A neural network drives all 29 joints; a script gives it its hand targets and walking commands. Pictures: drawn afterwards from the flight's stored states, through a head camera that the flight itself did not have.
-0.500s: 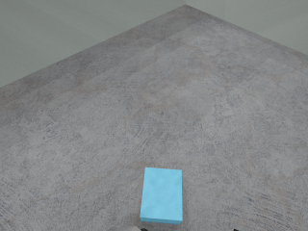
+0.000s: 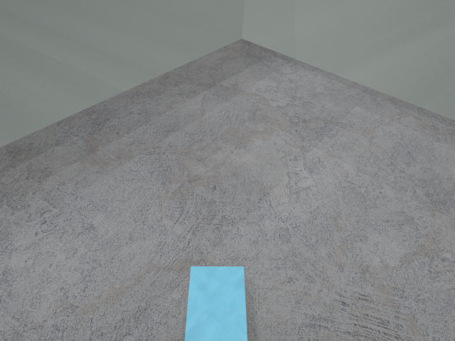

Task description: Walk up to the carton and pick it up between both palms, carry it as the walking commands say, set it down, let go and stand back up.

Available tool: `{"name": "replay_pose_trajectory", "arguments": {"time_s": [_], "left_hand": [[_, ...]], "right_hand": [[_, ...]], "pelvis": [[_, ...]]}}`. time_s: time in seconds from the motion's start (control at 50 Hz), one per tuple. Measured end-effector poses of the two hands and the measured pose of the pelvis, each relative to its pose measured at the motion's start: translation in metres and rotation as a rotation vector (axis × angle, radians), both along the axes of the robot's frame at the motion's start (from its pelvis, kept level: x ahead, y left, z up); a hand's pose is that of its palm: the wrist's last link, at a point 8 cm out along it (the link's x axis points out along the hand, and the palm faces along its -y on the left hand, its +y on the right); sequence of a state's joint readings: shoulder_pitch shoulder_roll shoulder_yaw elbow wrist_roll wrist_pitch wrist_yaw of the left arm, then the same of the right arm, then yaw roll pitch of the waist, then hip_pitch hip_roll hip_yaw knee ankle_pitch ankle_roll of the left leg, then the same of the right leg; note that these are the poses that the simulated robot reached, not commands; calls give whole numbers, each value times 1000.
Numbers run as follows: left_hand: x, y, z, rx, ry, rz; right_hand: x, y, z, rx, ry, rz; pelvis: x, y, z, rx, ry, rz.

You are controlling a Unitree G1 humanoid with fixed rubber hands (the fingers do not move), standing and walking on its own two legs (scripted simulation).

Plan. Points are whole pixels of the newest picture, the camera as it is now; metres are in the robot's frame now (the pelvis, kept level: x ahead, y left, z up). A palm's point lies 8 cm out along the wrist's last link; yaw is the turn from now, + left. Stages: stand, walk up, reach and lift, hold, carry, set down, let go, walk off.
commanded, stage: walk up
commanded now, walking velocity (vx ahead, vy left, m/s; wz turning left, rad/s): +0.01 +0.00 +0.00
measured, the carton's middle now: (216, 306) +0.40 +0.03 -0.71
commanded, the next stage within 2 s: stand in 0.94 s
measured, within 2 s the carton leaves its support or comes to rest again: neither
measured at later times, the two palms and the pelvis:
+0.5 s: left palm out of the picture -0.06 +0.17 -0.16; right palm out of the picture -0.02 -0.24 -0.16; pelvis -0.01 -0.02 -0.01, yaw -1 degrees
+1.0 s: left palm out of the picture +0.10 +0.19 -0.15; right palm out of the picture -0.01 -0.23 -0.15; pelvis +0.04 -0.02 -0.01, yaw -1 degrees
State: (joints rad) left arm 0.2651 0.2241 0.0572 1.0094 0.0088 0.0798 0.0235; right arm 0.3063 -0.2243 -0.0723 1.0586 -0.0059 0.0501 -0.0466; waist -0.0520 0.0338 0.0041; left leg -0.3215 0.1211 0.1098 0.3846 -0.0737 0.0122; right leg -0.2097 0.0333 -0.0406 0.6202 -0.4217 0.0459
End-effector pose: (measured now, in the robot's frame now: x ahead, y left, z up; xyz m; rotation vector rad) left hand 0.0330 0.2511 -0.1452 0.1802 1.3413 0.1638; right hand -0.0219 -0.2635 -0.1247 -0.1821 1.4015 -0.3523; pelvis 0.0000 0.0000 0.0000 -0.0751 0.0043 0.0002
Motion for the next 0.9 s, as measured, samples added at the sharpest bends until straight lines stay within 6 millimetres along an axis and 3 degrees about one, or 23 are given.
{"name": "replay_pose_trajectory", "arguments": {"time_s": [0.08, 0.16, 0.26, 0.34, 0.42, 0.48, 0.58, 0.68, 0.74, 0.8, 0.9], "left_hand": [[-55, -28, 1, 39, 81, 13], [-91, -67, 11, -5, 140, 28], [-98, -100, 11, -50, 128, 46], [-94, -114, 4, -88, 111, 56], [-99, -110, -5, -106, 138, 69], [-97, -93, -12, -108, 129, 87], [-75, -53, -22, -76, 116, 80], [-13, -29, -10, -16, 34, 35], [27, -30, -5, 5, -45, 15], [55, -39, -2, 5, -88, -8], [72, -61, -4, -43, -106, -25]], "right_hand": [[-1, -13, -24, 75, -7, 27], [-4, -5, -30, 160, 12, 17], [-8, 4, -37, 205, 45, 32], [-7, 9, -38, 195, 53, 39], [-1, 14, -38, 162, 31, 48], [0, 20, -36, 148, 18, 85], [-4, 36, -37, 141, 1, 67], [-28, 55, -33, 181, 82, 33], [-34, 61, -34, 217, 144, 20], [-27, 60, -37, 227, 155, 6], [-2, 47, -34, 188, 109, 14]], "pelvis": [[-7, -20, -8, 65, -17, -6], [-8, -31, -1, 93, -33, -7], [-10, -38, -1, 108, -34, -1], [-12, -36, -3, 103, -26, -1], [-13, -29, -8, 79, -22, 0], [-12, -22, -12, 84, -27, -3], [2, -9, -19, 92, -35, -30], [20, -7, -13, 80, -35, -16], [28, -12, -12, 90, -36, -9], [37, -16, -13, 80, -29, -4], [41, -18, -9, 68, -25, -15]]}}
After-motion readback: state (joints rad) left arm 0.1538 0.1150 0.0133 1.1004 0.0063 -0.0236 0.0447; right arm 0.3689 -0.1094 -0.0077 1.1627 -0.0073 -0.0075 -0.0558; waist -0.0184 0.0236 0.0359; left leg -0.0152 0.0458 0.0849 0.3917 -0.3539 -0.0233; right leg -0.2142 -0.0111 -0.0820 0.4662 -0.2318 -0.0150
